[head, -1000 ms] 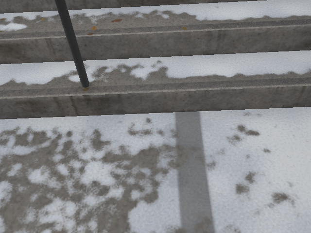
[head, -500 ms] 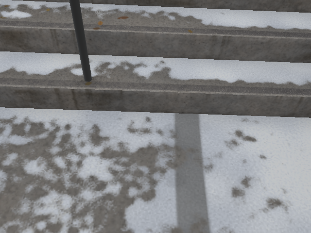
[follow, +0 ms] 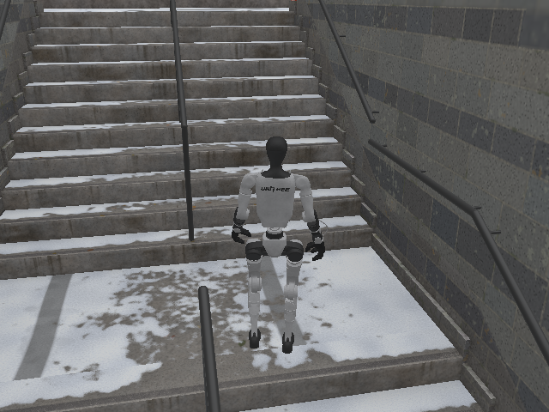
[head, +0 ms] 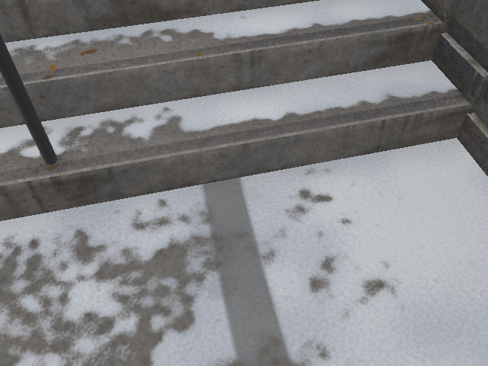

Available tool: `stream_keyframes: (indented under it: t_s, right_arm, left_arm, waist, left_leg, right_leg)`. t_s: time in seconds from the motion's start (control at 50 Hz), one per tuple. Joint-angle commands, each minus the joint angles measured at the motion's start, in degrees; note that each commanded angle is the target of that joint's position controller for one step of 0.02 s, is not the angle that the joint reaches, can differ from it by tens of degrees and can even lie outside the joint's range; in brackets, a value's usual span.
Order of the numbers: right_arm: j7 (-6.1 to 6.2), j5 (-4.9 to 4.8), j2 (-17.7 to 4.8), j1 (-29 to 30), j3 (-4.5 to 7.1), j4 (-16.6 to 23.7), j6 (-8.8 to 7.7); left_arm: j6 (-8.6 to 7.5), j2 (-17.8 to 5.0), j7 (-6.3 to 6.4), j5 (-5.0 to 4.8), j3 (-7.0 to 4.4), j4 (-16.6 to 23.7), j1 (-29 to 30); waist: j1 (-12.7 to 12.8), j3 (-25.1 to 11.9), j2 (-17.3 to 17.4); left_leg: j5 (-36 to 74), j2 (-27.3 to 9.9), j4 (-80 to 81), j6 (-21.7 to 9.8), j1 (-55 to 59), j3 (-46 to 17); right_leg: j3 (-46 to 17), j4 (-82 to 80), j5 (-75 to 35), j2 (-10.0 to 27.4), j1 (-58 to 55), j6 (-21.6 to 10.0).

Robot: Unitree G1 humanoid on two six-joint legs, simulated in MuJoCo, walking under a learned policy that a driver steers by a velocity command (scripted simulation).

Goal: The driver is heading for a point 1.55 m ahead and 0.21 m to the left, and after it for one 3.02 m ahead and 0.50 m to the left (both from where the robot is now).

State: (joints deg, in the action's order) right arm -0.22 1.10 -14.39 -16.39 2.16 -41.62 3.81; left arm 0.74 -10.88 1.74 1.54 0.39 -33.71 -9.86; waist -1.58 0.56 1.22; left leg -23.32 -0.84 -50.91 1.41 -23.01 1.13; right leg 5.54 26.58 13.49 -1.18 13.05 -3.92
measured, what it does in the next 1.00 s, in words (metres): walks ahead: left foot, then right foot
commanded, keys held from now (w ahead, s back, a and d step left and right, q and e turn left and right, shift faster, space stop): q+shift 0.26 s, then shift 0.12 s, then e+shift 0.20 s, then w+e+shift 0.28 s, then w+shift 0.14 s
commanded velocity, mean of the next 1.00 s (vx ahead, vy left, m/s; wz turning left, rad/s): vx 0.22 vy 0.00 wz -0.02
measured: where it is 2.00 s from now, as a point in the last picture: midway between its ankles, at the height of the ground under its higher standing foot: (237, 250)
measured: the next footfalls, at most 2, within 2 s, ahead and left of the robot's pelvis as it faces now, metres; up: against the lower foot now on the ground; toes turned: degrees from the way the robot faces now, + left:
left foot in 0.16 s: +0.02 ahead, +0.10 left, +0.00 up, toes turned +10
right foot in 0.62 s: +0.10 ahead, -0.06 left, +0.00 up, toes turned +16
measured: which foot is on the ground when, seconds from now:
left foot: up 0.00-0.14, down 0.16-0.62, up 0.64-0.94, down 0.96-1.00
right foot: down 0.00-0.16, up 0.18-0.60, down 0.62-0.96, up 0.98-1.00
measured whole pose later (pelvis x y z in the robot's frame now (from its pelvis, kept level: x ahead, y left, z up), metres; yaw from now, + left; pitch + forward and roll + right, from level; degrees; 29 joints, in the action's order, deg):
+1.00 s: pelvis +0.14 +0.06 -0.01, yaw -1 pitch +4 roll +1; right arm 0.5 2.3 -16.6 -6.7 1.1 -34.3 -3.4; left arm -1.4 -18.2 -1.6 -0.2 -5.2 -40.0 -18.8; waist 2.8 -1.9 -0.7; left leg -12.0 2.1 -29.4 -0.5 -20.7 -0.6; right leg -14.2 36.6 23.4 -6.6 14.1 -4.0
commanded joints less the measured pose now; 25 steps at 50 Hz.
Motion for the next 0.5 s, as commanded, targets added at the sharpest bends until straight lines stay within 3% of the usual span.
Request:
stream_keyframes:
  t_s: [0.02, 0.1, 0.14, 0.16, 0.18, 0.2, 0.22, 0.24, 0.26, 0.3, 0.34, 0.4, 0.48, 0.5]
  right_arm:
    - [-0.01, -0.27, -5.2, 4.6, 1.7, 6.3, -1.46]
    - [-0.52, -0.7, -3.8, 1.9, 1.68, 7.7, -2.01]
    - [-0.96, -0.44, -3.3, -1.6, 1.66, 7.2, -2.92]
    - [-0.71, 0.43, -7.7, -3.7, 2.91, 7.1, -3.68]
    - [-0.01, 0.24, -16.3, -4.4, 5.25, 8.5, -4.02]
    - [0.46, -0.02, -15.5, -8.6, 5.82, 8.1, -3.56]
    - [0.75, -0.15, -13.8, -6.9, 5.45, 7.8, -2.9]
    - [0.83, -0.48, -12.3, -2.2, 5.11, 8.6, -2.09]
    - [0.9, -0.98, -11.0, 1.8, 4.67, 9.0, -1.9]
    - [0.81, -1.11, -9.0, 3.6, 3.84, 10.0, -2.34]
    - [0.8, -0.87, -8.6, 1.4, 3.53, 9.3, -3.02]
    - [1.09, -0.29, -8.1, 0.3, 2.91, 9.1, -3.17]
    - [1.43, 0.95, -4.2, 2.1, 0.36, 7.8, -3.74]
    - [1.48, 1.17, -5.7, 2.0, 0.64, 7.4, -3.82]
  left_arm:
    - [-0.08, -10.6, 0.57, 0.06, -3.93, 2.0, -3.0]
    - [-0.63, -11.0, 0.34, 0.37, -4.5, 1.7, -0.8]
    - [-0.81, -11.2, 0.41, -0.16, -4.9, 0.7, -0.2]
    - [-0.64, -9.8, 0.29, -0.13, -4.76, 0.9, -1.0]
    - [-0.29, -6.7, 0.16, -0.85, -3.64, 5.5, 3.2]
    - [-0.06, -7.7, 0.38, -0.1, -3.54, 5.3, 5.7]
    - [-0.11, -7.7, 0.15, 0.01, -3.39, 4.7, 4.7]
    - [-0.4, -8.5, -0.2, -0.32, -3.59, 4.0, 4.8]
    - [-0.44, -9.4, -0.23, -0.09, -3.95, 4.3, 5.3]
    - [0.27, -9.7, -0.27, 0.58, -4.06, 1.6, 2.1]
    - [0.92, -8.8, -0.18, 0.3, -3.7, 1.0, 1.5]
    - [1.72, -8.0, -0.28, -0.24, -3.21, 0.0, 0.7]
    - [2.11, -6.1, -0.67, -0.67, -2.28, -2.1, -0.4]
    - [2.11, -7.0, -0.81, -0.86, -2.59, -1.9, 0.0]
  waist:
    - [3.3, 0.0, -7.7]
    - [1.8, -3.0, -7.8]
    - [-0.6, -4.6, -4.6]
    - [-1.0, -3.7, 5.0]
    - [-1.4, 0.0, 18.9]
    - [-4.5, -2.8, 13.1]
    - [-2.7, -2.5, 8.3]
    - [-0.8, -0.4, 4.5]
    - [1.0, -0.1, 3.2]
    - [1.3, -3.7, 3.8]
    - [0.6, -5.9, 2.6]
    - [0.0, -5.5, 4.1]
    - [-0.8, -2.8, 5.7]
    - [-1.1, -1.6, 6.5]
  left_leg:
    - [-3.4, -0.6, 1.3, -0.2, -3.1, 1.0]
    - [-3.5, -0.3, 8.3, -1.8, 1.2, 3.2]
    - [6.1, 1.0, 20.7, -4.0, 9.4, 2.6]
    - [13.0, -4.7, 29.2, -6.3, 14.0, -10.4]
    - [34.0, -17.8, 31.9, -14.7, 18.5, -35.0]
    - [33.2, -18.9, 32.8, -20.0, 21.0, -36.9]
    - [26.5, -17.1, 32.5, -20.9, 20.3, -33.0]
    - [21.7, -13.7, 32.7, -18.6, 18.0, -28.4]
    - [23.4, -10.3, 32.2, -15.9, 17.0, -25.7]
    - [34.6, -8.0, 30.0, -14.3, 16.5, -19.8]
    - [38.9, -7.8, 29.2, -13.8, 17.4, -18.7]
    - [33.8, -7.2, 30.3, -13.8, 18.5, -18.1]
    - [23.7, -6.9, 33.0, -12.8, 11.9, -13.7]
    - [22.6, -7.5, 32.6, -13.2, 10.9, -13.8]
  right_leg:
    - [-10.1, -8.1, -10.3, 17.8, -3.1, -9.8]
    - [-7.5, -2.3, -19.6, 19.1, -4.3, -8.8]
    - [-2.6, 5.2, -16.4, 16.9, -0.5, -3.9]
    - [2.1, 16.9, -5.4, 12.1, 6.9, 0.9]
    - [2.6, 27.3, 20.3, -0.7, 26.2, 6.2]
    - [-6.4, 36.1, 25.3, -0.9, 28.4, 6.6]
    - [-9.0, 39.3, 21.1, 0.2, 29.6, 6.7]
    - [-9.5, 38.3, 14.8, 1.6, 29.3, 6.5]
    - [-9.3, 36.5, 10.4, 1.7, 28.3, 6.5]
    - [-7.2, 38.6, 6.8, 1.2, 24.6, 7.4]
    - [-6.7, 38.1, 6.1, 1.2, 23.1, 7.7]
    - [-6.0, 32.4, 5.3, 1.5, 22.3, 7.4]
    - [-4.6, 16.2, 7.0, 2.0, 8.6, 5.4]
    - [-4.0, 14.7, 7.9, 1.1, 7.0, 4.7]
